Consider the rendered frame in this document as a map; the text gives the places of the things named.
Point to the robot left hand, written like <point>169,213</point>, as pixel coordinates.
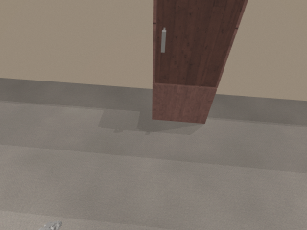
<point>55,225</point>

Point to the cupboard door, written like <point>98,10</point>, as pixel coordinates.
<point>198,35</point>

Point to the handle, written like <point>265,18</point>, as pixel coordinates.
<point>163,40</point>

